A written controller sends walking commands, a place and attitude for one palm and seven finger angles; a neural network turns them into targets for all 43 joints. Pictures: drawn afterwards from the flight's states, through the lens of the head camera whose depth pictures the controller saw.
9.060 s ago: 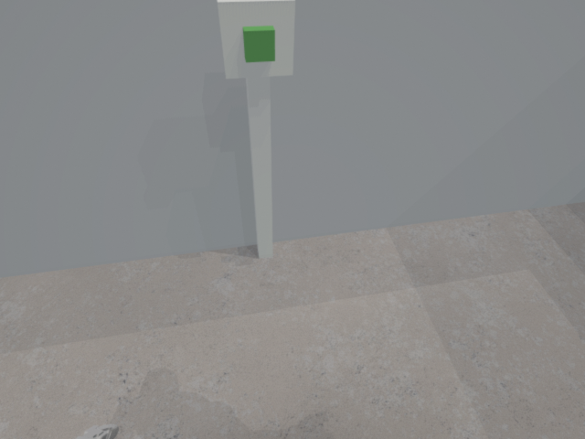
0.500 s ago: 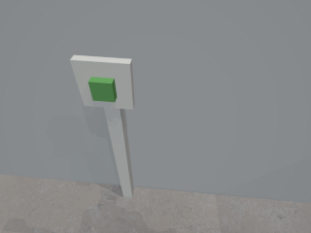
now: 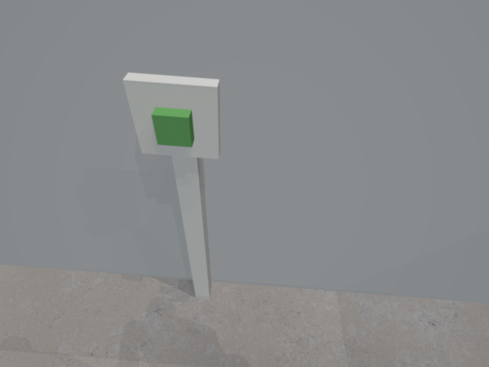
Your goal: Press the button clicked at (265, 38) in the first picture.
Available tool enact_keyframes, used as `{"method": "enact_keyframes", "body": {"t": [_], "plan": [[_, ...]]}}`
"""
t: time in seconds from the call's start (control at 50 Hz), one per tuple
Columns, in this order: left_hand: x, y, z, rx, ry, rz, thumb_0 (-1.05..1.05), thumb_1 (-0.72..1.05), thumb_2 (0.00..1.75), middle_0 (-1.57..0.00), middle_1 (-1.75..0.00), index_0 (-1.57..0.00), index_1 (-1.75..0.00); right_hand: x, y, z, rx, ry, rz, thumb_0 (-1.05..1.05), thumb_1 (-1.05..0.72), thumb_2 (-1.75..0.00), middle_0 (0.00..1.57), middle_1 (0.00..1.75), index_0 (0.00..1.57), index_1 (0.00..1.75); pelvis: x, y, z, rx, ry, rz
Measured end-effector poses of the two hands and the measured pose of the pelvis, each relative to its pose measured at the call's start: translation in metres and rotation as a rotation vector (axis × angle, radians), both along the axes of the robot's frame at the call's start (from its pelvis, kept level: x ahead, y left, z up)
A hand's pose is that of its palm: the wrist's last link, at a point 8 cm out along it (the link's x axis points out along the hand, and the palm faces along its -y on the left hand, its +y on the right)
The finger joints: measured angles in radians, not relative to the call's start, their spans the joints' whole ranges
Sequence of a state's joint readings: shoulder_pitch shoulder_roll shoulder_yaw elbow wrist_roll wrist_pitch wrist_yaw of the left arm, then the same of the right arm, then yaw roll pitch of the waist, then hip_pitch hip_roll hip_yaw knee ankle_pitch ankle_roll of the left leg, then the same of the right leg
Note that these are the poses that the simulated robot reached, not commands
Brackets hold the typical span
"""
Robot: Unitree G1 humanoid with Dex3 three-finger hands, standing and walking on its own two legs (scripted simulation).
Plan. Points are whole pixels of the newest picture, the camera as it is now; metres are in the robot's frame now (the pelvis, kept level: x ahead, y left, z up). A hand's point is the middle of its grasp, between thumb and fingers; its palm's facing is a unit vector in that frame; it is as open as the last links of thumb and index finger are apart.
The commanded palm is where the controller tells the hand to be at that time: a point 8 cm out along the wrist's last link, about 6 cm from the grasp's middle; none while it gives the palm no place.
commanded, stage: come to a stop and stand still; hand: left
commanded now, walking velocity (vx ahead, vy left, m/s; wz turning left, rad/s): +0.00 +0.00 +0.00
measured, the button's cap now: (174, 126) +0.52 +0.17 +0.13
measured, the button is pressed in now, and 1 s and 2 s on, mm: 0 0 0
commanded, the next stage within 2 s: look again from close up in 0.26 s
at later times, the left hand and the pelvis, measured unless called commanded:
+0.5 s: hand out of the picture -0.01 +0.20 -0.18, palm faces -0.02 -0.98 -0.22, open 7.3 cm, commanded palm none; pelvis +0.01 +0.01 +0.00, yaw -1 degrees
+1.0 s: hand out of the picture +0.05 +0.19 -0.18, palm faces -0.04 -0.97 -0.23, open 7.3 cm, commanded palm +0.12 +0.25 -0.07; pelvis +0.03 +0.00 +0.00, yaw -1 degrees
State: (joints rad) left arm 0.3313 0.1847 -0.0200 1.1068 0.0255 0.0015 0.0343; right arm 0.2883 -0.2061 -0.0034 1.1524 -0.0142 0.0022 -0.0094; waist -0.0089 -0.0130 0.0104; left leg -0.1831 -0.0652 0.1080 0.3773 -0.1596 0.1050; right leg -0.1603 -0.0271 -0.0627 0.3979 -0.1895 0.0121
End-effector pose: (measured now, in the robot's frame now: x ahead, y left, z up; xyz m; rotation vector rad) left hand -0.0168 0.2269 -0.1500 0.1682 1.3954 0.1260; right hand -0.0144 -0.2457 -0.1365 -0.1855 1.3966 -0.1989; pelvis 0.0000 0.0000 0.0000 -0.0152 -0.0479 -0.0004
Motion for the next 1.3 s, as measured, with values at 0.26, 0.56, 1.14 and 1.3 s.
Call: {"method": "enact_keyframes", "body": {"t": [0.26,0.56,1.14,1.3], "plan": [[0.0,0.011,0.0,0.007,-0.001,0.001,0.0,0.91,0.9,-0.2,-0.3,-0.2,-0.3,0.024,0.011,0.0,0.005,-0.067,0.008,0.0,-0.9,-0.89,0.2,0.3,0.2,0.3,0.001,0.009,0.0,0.002,0.004,-0.006],[0.011,0.021,0.003,0.03,0.01,-0.006,0.0,0.91,0.9,-0.2,-0.3,-0.2,-0.3,0.042,0.002,0.004,-0.017,-0.077,0.014,0.0,-0.9,-0.89,0.2,0.3,0.2,0.3,0.01,0.01,0.001,0.007,0.014,-0.011],[0.191,0.024,0.127,0.079,-0.953,0.1,0.01,0.91,0.9,-0.25,-0.35,-0.26,-0.36,0.121,-0.008,0.023,-0.019,-0.476,0.118,0.01,-0.9,-0.89,0.2,0.3,0.2,0.29,0.023,-0.009,-0.008,0.04,0.039,0.049],[0.224,0.027,0.147,-0.057,-1.387,-0.122,0.0,0.91,0.9,-0.41,-0.54,-0.42,-0.54,0.203,-0.023,0.033,-0.015,-0.784,0.194,0.01,-0.9,-0.89,0.2,0.3,0.2,0.3,0.014,-0.03,-0.047,0.014,0.18,0.043]]}}
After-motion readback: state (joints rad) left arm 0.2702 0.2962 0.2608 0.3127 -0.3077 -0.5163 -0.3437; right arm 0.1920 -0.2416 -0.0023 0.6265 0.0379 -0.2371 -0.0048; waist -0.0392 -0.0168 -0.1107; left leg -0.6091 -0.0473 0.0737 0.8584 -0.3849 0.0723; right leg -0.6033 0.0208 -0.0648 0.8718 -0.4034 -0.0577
